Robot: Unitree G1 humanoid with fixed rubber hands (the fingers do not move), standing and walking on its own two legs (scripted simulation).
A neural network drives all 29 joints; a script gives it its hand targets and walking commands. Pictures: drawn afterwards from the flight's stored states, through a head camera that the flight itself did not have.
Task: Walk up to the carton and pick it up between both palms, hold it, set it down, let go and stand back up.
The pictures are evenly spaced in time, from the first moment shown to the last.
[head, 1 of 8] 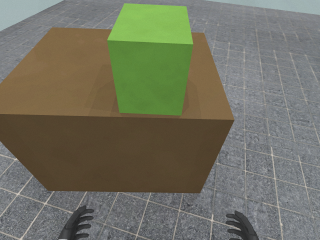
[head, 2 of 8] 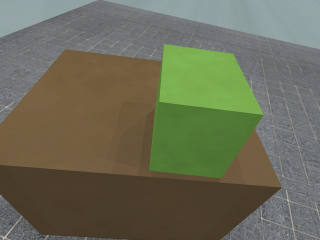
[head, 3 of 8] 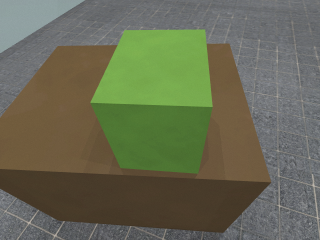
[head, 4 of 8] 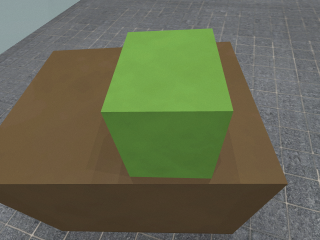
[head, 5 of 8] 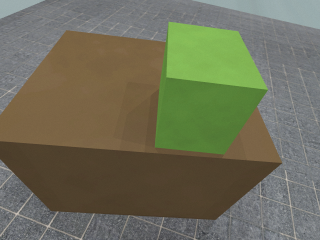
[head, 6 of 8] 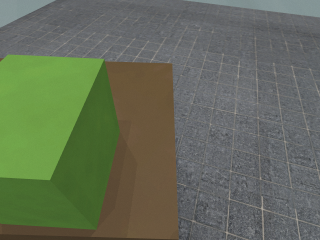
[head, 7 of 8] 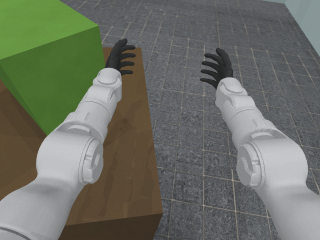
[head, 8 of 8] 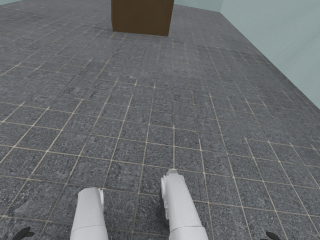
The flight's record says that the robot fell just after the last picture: yes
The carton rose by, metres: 0.02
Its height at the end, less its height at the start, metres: +0.00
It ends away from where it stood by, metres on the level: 0.28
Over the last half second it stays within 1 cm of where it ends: yes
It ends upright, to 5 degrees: yes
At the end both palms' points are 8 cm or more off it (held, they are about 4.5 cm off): yes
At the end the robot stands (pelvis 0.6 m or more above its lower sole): no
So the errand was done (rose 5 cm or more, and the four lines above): no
